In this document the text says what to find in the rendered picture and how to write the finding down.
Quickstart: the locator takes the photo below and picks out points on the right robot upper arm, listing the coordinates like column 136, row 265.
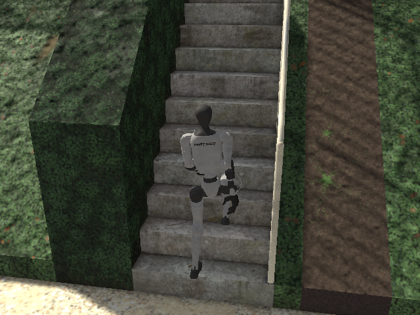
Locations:
column 226, row 149

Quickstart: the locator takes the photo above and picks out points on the robot right forearm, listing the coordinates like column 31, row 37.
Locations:
column 231, row 181

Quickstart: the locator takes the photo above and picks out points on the robot left forearm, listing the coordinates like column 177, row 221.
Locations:
column 193, row 169

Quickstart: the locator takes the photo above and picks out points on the left robot upper arm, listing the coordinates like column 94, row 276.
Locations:
column 186, row 150

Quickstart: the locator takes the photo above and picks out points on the robot left foot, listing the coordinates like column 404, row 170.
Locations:
column 194, row 273

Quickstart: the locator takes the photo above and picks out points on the humanoid robot torso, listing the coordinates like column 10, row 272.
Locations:
column 207, row 155

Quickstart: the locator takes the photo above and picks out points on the right robot hand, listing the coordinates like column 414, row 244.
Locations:
column 235, row 202

